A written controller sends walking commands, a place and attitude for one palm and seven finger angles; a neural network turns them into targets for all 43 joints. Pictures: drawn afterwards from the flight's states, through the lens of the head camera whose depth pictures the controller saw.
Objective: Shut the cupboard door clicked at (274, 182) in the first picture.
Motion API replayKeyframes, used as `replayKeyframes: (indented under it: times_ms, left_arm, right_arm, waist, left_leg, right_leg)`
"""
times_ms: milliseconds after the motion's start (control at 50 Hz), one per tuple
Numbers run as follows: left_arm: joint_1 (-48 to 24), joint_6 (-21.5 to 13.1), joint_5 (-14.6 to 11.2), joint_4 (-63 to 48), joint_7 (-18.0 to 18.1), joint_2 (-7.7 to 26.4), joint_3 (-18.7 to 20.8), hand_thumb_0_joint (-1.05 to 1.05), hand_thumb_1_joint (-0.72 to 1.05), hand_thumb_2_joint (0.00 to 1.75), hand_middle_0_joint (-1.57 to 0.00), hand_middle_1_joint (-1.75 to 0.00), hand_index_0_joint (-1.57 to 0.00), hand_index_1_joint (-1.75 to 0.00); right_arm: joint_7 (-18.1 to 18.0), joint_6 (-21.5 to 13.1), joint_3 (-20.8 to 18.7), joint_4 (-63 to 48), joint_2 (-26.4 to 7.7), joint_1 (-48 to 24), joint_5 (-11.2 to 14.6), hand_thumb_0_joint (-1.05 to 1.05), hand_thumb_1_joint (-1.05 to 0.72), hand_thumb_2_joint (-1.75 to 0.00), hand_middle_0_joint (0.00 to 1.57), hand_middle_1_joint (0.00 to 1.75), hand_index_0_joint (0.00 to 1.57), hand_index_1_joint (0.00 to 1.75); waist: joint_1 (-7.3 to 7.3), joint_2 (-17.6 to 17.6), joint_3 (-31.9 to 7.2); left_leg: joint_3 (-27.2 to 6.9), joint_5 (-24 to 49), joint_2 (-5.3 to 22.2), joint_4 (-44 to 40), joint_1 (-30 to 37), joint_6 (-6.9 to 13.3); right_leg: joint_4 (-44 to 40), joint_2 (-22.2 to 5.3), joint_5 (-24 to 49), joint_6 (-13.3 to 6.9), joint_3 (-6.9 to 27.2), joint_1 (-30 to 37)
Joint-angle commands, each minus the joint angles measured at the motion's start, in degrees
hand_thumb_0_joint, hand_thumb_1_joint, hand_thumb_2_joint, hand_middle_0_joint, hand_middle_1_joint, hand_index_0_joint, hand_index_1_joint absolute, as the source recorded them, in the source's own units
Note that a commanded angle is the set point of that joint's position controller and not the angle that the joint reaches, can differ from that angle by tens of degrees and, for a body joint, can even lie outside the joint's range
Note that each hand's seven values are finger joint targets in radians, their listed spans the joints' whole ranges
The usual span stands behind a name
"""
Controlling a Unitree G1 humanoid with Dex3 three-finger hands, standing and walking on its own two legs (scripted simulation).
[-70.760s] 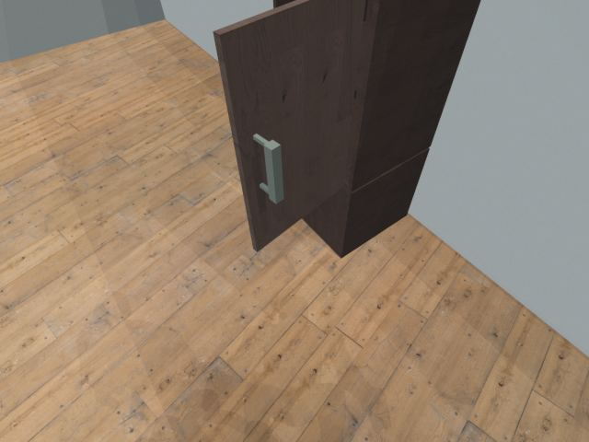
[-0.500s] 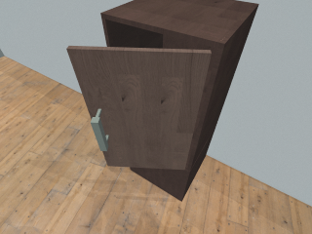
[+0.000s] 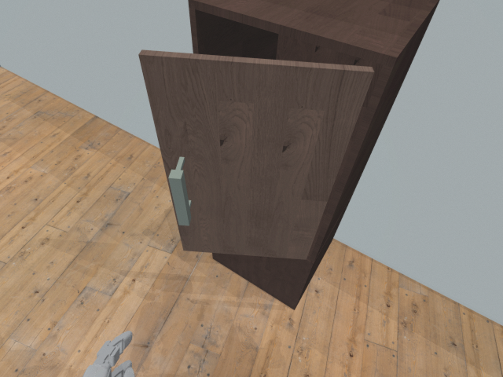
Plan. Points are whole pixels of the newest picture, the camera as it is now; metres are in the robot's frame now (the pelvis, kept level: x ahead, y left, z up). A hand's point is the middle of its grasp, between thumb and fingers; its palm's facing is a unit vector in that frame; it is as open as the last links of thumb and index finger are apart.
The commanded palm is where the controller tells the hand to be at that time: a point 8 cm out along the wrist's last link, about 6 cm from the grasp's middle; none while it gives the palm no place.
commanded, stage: raise the hand and make a fist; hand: left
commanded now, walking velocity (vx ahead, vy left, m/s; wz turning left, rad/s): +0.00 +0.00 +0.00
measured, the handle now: (183, 192) +0.49 +0.17 -0.03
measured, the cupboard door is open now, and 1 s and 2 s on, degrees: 29 29 29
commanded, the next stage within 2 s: bring the fist close to the handle in 1.80 s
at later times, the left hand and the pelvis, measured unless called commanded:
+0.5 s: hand (152, 367) +0.15 +0.15 -0.04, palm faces +0.02 -1.00 -0.03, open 5.2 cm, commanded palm +0.13 +0.21 -0.05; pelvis -0.04 +0.00 -0.11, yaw +2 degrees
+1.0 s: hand (157, 322) +0.22 +0.16 -0.04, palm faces +0.00 -1.00 -0.03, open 3.2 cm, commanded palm +0.19 +0.22 -0.04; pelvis +0.02 -0.01 -0.09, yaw +1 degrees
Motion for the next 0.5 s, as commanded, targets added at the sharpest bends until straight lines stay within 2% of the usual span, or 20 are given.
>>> replayKeyframes:
  times_ms: [0,20,40,60,80,100,120,160,200,220,240,260,280,320,340,380,400,440,460,480]
  left_arm:
    - [-3.5,-14.1,-2.9,-8.0,-2.7,-4.4,-1.1,0.0,0.9,0.9,-0.31,-0.42,-0.31,-0.42]
    - [1.6,-18.8,-3.4,-3.8,-5.5,-3.3,1.2,0.0,0.9,0.9,-0.33,-0.44,-0.33,-0.44]
    - [3.8,-24.2,-4.4,-3.7,-8.9,-3.9,1.6,0.0,0.9,0.9,-0.35,-0.46,-0.35,-0.46]
    - [4.2,-29.6,-5.9,-3.1,-12.3,-2.4,2.9,0.0,0.9,0.9,-0.36,-0.48,-0.36,-0.48]
    - [3.1,-35.0,-6.4,-3.6,-16.1,-1.6,2.6,0.0,0.9,0.9,-0.38,-0.5,-0.38,-0.5]
    - [3.2,-38.5,-6.3,-4.0,-18.7,0.2,3.5,0.0,0.9,0.9,-0.4,-0.52,-0.4,-0.52]
    - [5.0,-38.7,-6.0,-3.6,-19.7,3.1,6.1,0.0,0.9,0.9,-0.42,-0.54,-0.42,-0.54]
    - [1.8,-35.2,-6.4,-13.3,-19.8,4.9,5.7,0.0,0.9,0.9,-0.46,-0.58,-0.46,-0.58]
    - [-0.9,-30.9,-7.1,-21.6,-16.9,4.6,4.9,0.0,0.9,0.9,-0.49,-0.62,-0.49,-0.62]
    - [-4.4,-29.7,-6.8,-26.7,-14.8,6.5,5.8,0.0,0.9,0.9,-0.51,-0.64,-0.51,-0.64]
    - [-8.0,-29.5,-6.3,-33.2,-12.8,6.0,4.4,0.0,0.9,0.9,-0.53,-0.66,-0.53,-0.66]
    - [-10.5,-30.1,-6.0,-38.5,-11.1,5.9,3.2,0.0,0.9,0.9,-0.55,-0.68,-0.55,-0.68]
    - [-10.5,-30.8,-5.4,-41.7,-9.7,6.1,2.9,0.0,0.9,0.9,-0.57,-0.7,-0.57,-0.7]
    - [-12.8,-32.3,-4.2,-45.4,-8.6,5.4,0.1,0.0,0.9,0.9,-0.6,-0.74,-0.6,-0.74]
    - [-12.6,-32.5,-3.7,-43.5,-8.7,4.4,-1.6,0.0,0.9,0.9,-0.62,-0.76,-0.62,-0.76]
    - [-9.5,-31.3,-3.6,-38.9,-10.2,3.4,-2.9,0.0,0.9,0.9,-0.66,-0.8,-0.66,-0.8]
    - [-7.7,-29.6,-3.4,-36.0,-11.2,3.8,-2.6,0.0,0.9,0.9,-0.68,-0.82,-0.68,-0.82]
    - [-4.3,-25.1,-3.8,-30.6,-13.2,4.7,-0.9,0.0,0.9,0.9,-0.71,-0.86,-0.71,-0.86]
    - [-3.0,-23.0,-4.3,-30.4,-14.1,5.6,0.4,0.0,0.9,0.9,-0.73,-0.88,-0.73,-0.88]
    - [-2.6,-21.0,-4.8,-30.1,-14.5,7.0,2.2,0.0,0.9,0.9,-0.75,-0.9,-0.75,-0.9]
  right_arm:
    - [2.5,-9.1,-3.6,-14.6,-11.1,-7.9,-0.6,0.0,-0.9,-0.9,0.2,0.3,0.2,0.3]
    - [3.4,-9.2,-4.1,-16.4,-11.0,-8.4,-0.6,0.0,-0.9,-0.9,0.2,0.3,0.2,0.3]
    - [4.2,-9.0,-4.2,-18.4,-10.7,-9.2,-1.5,0.0,-0.9,-0.9,0.2,0.3,0.2,0.3]
    - [4.7,-8.5,-4.6,-19.9,-10.6,-10.8,-1.9,0.0,-0.9,-0.9,0.2,0.3,0.2,0.3]
    - [5.1,-8.0,-5.1,-21.3,-10.9,-12.1,-2.0,0.0,-0.9,-0.9,0.2,0.3,0.2,0.3]
    - [5.3,-7.4,-5.6,-23.7,-11.2,-13.0,-1.7,0.0,-0.9,-0.9,0.2,0.3,0.2,0.3]
    - [5.4,-6.3,-6.0,-25.7,-11.2,-13.0,-1.0,0.0,-0.9,-0.9,0.2,0.3,0.2,0.3]
    - [5.1,-4.6,-5.0,-31.8,-11.9,-14.9,0.2,0.0,-0.9,-0.9,0.2,0.3,0.2,0.3]
    - [4.3,-3.4,-4.1,-34.0,-11.9,-14.6,1.0,0.0,-0.9,-0.9,0.2,0.3,0.2,0.3]
    - [3.7,-2.9,-3.8,-34.1,-12.0,-14.4,0.8,0.0,-0.9,-0.9,0.2,0.3,0.2,0.3]
    - [3.2,-2.8,-3.7,-34.5,-11.6,-13.9,0.7,0.0,-0.9,-0.9,0.2,0.3,0.2,0.3]
    - [2.8,-3.1,-3.4,-34.6,-11.1,-13.0,0.5,0.0,-0.9,-0.9,0.2,0.3,0.2,0.3]
    - [2.4,-3.5,-3.2,-34.2,-10.9,-11.9,0.4,0.0,-0.9,-0.9,0.2,0.3,0.2,0.3]
    - [1.8,-4.4,-2.5,-32.9,-11.0,-10.9,0.0,0.0,-0.9,-0.9,0.2,0.3,0.2,0.3]
    - [1.6,-4.9,-2.3,-31.8,-11.1,-11.0,-0.2,0.0,-0.9,-0.9,0.2,0.3,0.2,0.3]
    - [1.5,-5.6,-2.1,-30.4,-11.3,-10.2,-0.2,0.0,-0.9,-0.9,0.2,0.3,0.2,0.3]
    - [1.4,-5.5,-2.1,-30.2,-11.4,-10.0,0.0,0.0,-0.9,-0.9,0.2,0.3,0.2,0.3]
    - [1.2,-4.7,-1.9,-30.7,-11.3,-9.7,0.5,0.0,-0.9,-0.9,0.2,0.3,0.2,0.3]
    - [1.0,-4.2,-1.9,-31.6,-11.0,-9.8,0.8,0.0,-0.9,-0.9,0.2,0.3,0.2,0.3]
    - [0.7,-3.6,-1.8,-32.1,-10.7,-9.9,1.0,0.0,-0.9,-0.9,0.2,0.3,0.2,0.3]
  waist:
    - [-2.12,-4.9,2.3]
    - [-0.05,-4.9,-1.2]
    - [1.37,-6.7,-6.0]
    - [2.46,-10.1,-6.2]
    - [2.46,-12.9,-5.4]
    - [3.16,-12.0,-6.0]
    - [4.77,-8.3,-6.3]
    - [6.19,0.1,-11.9]
    - [5.59,5.0,-14.2]
    - [4.72,5.9,-14.7]
    - [3.15,7.1,-15.9]
    - [1.72,7.3,-16.5]
    - [1.06,7.0,-16.9]
    - [-1.12,7.0,-16.6]
    - [-2.08,7.8,-15.8]
    - [-2.71,8.2,-14.9]
    - [-2.61,7.0,-14.5]
    - [-1.39,5.0,-14.9]
    - [-0.1,4.6,-16.1]
    - [0.5,3.5,-17.0]
  left_leg:
    - [-14.6,-17.8,4.5,1.9,-9.2,-5.9]
    - [-12.2,-15.3,2.9,7.1,-12.3,-5.8]
    - [-10.1,-13.7,2.4,12.5,-16.4,-5.6]
    - [-8.9,-16.9,1.8,16.8,-22.6,-5.9]
    - [-7.6,-19.5,1.6,21.0,-28.6,-5.9]
    - [-7.1,-21.8,1.5,23.8,-32.9,-5.4]
    - [-6.9,-23.1,1.6,24.4,-34.9,-4.8]
    - [-8.2,-30.0,1.1,21.9,-34.4,-3.9]
    - [-12.1,-37.0,2.0,17.8,-31.8,-3.8]
    - [-14.1,-39.3,2.5,17.6,-32.9,-3.8]
    - [-15.6,-40.1,3.1,18.0,-30.7,-3.6]
    - [-16.6,-39.2,3.2,18.8,-29.2,-3.2]
    - [-17.2,-38.4,3.6,19.6,-28.1,-3.0]
    - [-19.3,-37.7,4.4,21.2,-26.8,-2.9]
    - [-19.9,-37.2,4.4,22.0,-26.8,-3.0]
    - [-20.5,-36.7,4.5,22.7,-27.5,-3.2]
    - [-19.8,-37.0,4.4,22.9,-28.8,-3.1]
    - [-17.2,-35.8,3.5,23.2,-31.7,-3.0]
    - [-16.2,-34.5,3.2,22.7,-32.0,-2.9]
    - [-15.1,-32.9,3.0,22.8,-32.4,-2.7]
  right_leg:
    - [0.3,1.9,-6.6,-0.7,-4.0,-24.0]
    - [1.8,1.7,-8.5,-1.3,-3.3,-24.8]
    - [5.7,1.5,-10.6,-1.6,-2.6,-27.2]
    - [7.8,0.9,-16.8,-1.7,-0.6,-30.4]
    - [10.1,0.7,-22.5,-2.0,1.6,-33.5]
    - [12.5,0.5,-25.8,-2.4,3.7,-35.0]
    - [13.7,0.6,-26.1,-2.8,5.9,-34.6]
    - [16.3,0.8,-27.2,-2.6,6.3,-33.6]
    - [18.3,1.7,-25.2,-2.4,4.1,-35.5]
    - [20.0,2.2,-24.4,-2.2,3.6,-37.2]
    - [20.5,2.4,-23.4,-1.9,3.0,-38.8]
    - [20.1,2.5,-22.2,-1.8,3.1,-39.1]
    - [20.1,2.8,-21.6,-1.7,3.0,-39.9]
    - [21.5,3.2,-19.6,-1.4,2.3,-43.0]
    - [22.1,3.2,-18.5,-1.2,1.8,-44.7]
    - [22.2,3.2,-17.1,-1.0,1.0,-45.7]
    - [21.2,3.2,-17.8,-1.0,1.0,-45.2]
    - [19.2,3.0,-19.3,-1.2,1.4,-41.9]
    - [18.1,2.8,-19.6,-1.3,1.8,-39.0]
    - [16.7,2.7,-20.2,-1.3,2.4,-36.7]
